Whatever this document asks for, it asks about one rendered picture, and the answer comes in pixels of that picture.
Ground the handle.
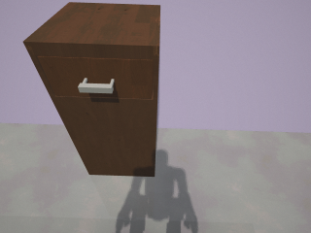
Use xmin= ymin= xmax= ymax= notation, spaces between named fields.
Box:
xmin=78 ymin=78 xmax=115 ymax=94

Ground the drawer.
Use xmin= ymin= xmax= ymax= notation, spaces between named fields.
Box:
xmin=37 ymin=55 xmax=154 ymax=99

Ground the cabinet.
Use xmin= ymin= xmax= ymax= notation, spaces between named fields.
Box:
xmin=23 ymin=2 xmax=160 ymax=177

